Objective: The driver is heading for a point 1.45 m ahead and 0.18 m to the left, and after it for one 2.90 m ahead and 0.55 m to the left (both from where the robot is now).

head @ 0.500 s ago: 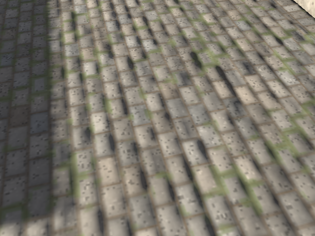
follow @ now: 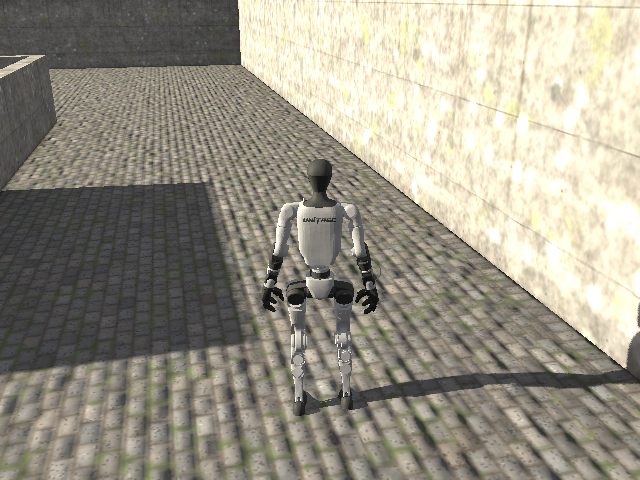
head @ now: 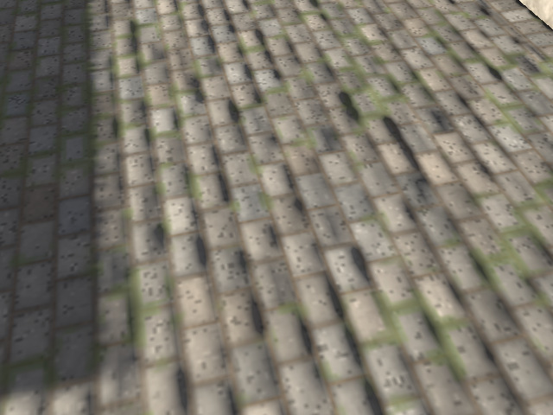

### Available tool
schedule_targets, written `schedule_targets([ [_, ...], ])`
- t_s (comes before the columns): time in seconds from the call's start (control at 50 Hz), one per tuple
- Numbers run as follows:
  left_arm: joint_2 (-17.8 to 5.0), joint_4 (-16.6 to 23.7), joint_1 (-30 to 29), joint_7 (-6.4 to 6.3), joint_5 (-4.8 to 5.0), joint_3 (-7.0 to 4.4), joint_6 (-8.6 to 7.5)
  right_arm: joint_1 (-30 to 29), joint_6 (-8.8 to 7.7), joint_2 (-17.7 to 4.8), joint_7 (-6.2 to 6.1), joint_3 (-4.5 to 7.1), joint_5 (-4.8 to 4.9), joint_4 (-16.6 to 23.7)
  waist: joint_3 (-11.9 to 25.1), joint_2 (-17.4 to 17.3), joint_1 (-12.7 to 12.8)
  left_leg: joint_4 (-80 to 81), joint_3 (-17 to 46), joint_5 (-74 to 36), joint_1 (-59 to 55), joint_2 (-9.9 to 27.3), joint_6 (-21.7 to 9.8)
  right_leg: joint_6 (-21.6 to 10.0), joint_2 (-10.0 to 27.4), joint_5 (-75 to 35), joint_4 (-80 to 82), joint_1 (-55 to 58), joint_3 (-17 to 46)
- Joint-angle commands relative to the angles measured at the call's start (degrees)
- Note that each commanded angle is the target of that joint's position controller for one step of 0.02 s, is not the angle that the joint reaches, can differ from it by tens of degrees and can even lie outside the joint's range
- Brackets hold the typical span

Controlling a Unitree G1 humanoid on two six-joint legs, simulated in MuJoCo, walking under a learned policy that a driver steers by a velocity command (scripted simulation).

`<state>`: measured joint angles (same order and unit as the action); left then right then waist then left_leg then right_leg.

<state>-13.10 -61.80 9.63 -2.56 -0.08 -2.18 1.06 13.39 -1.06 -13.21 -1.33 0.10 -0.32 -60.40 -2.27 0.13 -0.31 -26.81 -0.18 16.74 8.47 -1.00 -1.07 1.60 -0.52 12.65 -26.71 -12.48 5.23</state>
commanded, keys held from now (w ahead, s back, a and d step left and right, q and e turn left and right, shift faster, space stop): no key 0.60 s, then w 0.40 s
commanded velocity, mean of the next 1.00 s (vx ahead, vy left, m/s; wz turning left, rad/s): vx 0.10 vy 0.00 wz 0.00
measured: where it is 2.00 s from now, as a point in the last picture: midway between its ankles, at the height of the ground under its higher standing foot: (304, 370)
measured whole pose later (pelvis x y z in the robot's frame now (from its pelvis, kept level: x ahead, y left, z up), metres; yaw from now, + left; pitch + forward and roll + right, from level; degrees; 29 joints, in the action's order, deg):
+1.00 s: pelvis +0.10 -0.05 +0.00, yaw +0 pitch +1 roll +0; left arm -12.9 -62.6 17.3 0.6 0.8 -2.5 -6.6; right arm 20.8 -4.1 -15.4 -0.7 2.4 2.5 -57.5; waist 1.0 -2.4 0.7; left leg -61.0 2.4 23.0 20.2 0.7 -3.8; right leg -2.9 -1.0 17.9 -29.5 -12.6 -3.2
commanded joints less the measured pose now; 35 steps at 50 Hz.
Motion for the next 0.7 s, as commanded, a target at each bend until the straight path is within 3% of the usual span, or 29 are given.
schedule_targets([
  [0.02,-6.1,0.9,0.5,-0.22,0.01,-0.80,-0.45,2.3,-0.40,-6.1,-0.18,0.96,0.02,1.3,0.3,-0.3,0.0,6.3,2.5,-5.9,4.5,2.7,-0.6,-1.7,1.1,-8.7,2.9,2.8,0.4],
  [0.6,-4.5,-2.6,4.3,-0.68,0.19,0.27,-0.46,8.1,-0.40,-3.8,-0.20,0.70,0.21,0.2,-0.6,-0.4,0.2,6.6,2.6,-8.2,4.2,2.4,-1.2,-1.1,1.3,-8.5,3.1,1.6,-0.4],
  [0.62,-3.6,-3.0,5.3,-0.71,0.16,0.48,-0.41,9.1,-0.34,-3.4,-0.29,0.63,0.16,-0.4,0.7,-0.9,0.2,7.5,2.6,-2.2,3.7,2.2,-1.4,-1.1,0.4,-4.0,2.7,2.2,-1.4],
  [0.66,-3.5,-2.6,4.7,-0.79,0.55,0.40,-0.56,9.5,0.01,-6.6,-0.78,1.75,0.95,-0.2,-1.7,-4.5,-0.7,10.9,7.0,18.6,4.8,4.1,-4.2,-1.5,-3.1,10.6,-3.6,-2.8,-5.6],
  [0.7,-3.5,-0.1,1.2,-0.21,0.64,0.49,-2.13,11.5,-0.30,-10.4,-1.11,3.18,1.55,0.3,-5.9,-10.1,-2.4,18.3,21.3,32.3,4.8,15.1,-10.6,-2.4,-1.5,13.0,-14.8,-12.5,-6.9],
])
Velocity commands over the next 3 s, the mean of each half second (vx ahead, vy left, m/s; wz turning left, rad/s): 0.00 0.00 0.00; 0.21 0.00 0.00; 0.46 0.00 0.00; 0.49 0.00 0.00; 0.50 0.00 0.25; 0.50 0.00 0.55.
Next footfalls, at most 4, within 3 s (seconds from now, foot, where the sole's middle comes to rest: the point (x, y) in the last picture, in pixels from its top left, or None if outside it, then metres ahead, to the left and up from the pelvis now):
0.90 right None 0.11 -0.14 -0.78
1.38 left None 0.50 0.08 -0.78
1.94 right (345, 308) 0.80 -0.16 -0.78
2.50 left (257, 224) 1.10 0.09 -0.78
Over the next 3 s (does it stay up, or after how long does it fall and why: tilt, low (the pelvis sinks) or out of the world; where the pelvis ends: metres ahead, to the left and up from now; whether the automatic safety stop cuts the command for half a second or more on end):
stays up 1.24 0.02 -0.02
